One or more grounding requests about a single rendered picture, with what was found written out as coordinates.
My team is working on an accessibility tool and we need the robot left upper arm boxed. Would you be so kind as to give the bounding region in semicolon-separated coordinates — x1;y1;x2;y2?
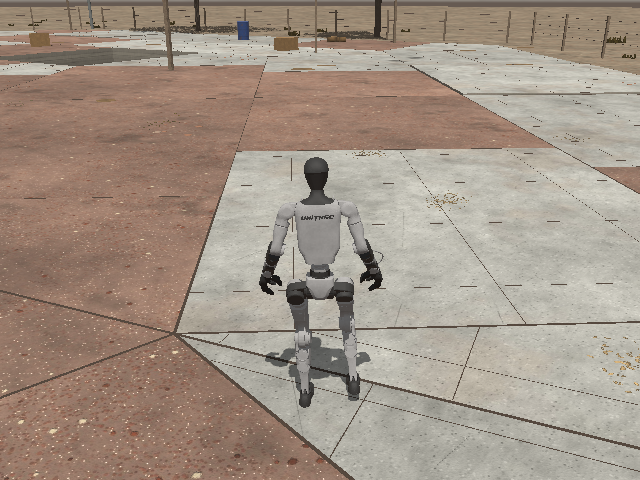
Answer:
269;202;297;256

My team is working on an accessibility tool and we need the robot right upper arm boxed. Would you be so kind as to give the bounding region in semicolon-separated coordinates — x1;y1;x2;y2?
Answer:
338;200;369;255

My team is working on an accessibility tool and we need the humanoid robot torso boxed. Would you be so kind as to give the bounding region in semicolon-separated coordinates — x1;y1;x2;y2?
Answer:
295;195;341;300

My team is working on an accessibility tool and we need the left robot forearm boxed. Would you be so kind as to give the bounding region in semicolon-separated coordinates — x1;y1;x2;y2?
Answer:
262;241;280;278

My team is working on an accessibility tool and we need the left robot hand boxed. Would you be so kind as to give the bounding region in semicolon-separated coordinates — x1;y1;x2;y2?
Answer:
259;274;282;295

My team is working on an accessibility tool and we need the robot left foot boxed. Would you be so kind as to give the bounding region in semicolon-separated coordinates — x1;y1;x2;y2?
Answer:
299;382;314;408

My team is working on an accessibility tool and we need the right robot forearm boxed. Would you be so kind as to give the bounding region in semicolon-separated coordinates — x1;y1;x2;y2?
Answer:
359;239;380;274

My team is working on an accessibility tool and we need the right robot hand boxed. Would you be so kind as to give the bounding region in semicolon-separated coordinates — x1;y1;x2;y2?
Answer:
360;269;383;291

